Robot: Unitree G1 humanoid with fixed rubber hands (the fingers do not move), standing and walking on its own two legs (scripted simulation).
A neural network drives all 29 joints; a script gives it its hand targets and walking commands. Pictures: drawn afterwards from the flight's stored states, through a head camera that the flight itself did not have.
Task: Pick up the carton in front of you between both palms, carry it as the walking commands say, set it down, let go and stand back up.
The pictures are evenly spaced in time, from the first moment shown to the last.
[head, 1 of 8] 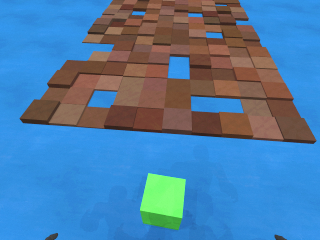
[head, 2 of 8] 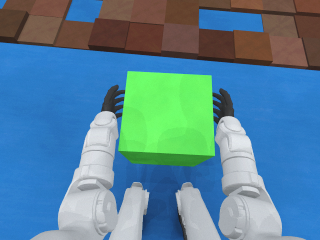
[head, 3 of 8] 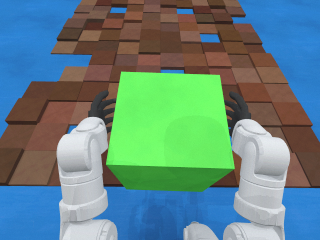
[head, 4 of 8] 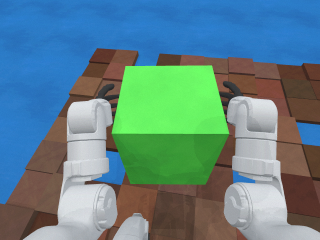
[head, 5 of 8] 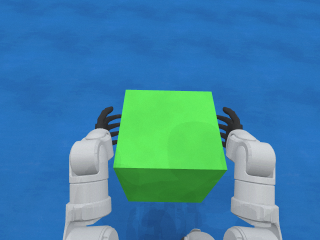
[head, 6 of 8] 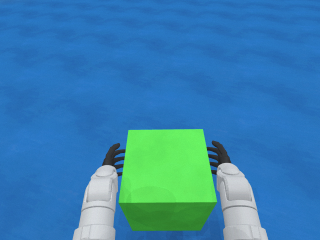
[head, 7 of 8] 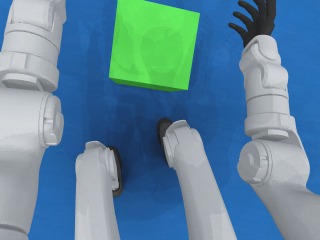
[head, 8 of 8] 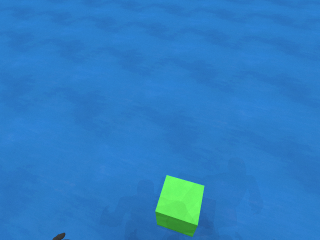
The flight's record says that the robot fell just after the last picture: no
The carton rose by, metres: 0.78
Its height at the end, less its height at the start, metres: +0.00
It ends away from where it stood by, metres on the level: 6.65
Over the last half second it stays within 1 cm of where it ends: yes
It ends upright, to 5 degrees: yes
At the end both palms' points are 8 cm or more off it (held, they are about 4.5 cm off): yes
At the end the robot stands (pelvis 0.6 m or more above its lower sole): yes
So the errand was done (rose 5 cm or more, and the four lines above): yes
